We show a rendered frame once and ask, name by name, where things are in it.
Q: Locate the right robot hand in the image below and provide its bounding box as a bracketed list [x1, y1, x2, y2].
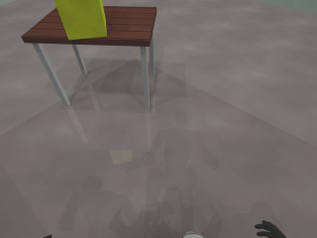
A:
[255, 220, 286, 238]

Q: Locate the right robot shin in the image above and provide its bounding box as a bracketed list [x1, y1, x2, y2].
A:
[184, 231, 195, 236]

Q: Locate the carton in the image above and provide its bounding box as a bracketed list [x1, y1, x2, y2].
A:
[54, 0, 107, 41]

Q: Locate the table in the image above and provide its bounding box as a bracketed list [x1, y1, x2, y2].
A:
[21, 6, 157, 110]

